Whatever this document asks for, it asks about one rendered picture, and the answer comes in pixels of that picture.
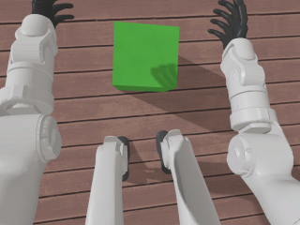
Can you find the right robot thigh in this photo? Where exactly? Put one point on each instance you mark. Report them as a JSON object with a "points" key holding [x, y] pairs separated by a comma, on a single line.
{"points": [[194, 202]]}

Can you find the robot left foot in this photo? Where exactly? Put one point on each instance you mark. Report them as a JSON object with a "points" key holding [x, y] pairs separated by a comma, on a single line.
{"points": [[125, 141]]}

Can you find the right robot hand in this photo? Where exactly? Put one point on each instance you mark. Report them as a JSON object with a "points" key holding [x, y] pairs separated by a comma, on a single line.
{"points": [[237, 22]]}

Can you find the carton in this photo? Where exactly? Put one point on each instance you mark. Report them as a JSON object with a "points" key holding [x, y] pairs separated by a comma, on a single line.
{"points": [[145, 57]]}

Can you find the robot left forearm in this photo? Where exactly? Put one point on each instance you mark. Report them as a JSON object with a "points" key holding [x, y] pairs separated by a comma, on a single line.
{"points": [[30, 69]]}

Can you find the left robot upper arm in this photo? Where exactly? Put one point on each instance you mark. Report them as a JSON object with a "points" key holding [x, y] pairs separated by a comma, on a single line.
{"points": [[27, 143]]}

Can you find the right robot upper arm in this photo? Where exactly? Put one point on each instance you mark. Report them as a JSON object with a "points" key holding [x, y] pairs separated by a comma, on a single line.
{"points": [[265, 163]]}

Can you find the robot right forearm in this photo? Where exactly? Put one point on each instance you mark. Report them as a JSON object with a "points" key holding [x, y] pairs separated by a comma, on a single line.
{"points": [[245, 81]]}

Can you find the left robot hand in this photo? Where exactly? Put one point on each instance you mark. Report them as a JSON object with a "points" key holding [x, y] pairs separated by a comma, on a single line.
{"points": [[48, 9]]}

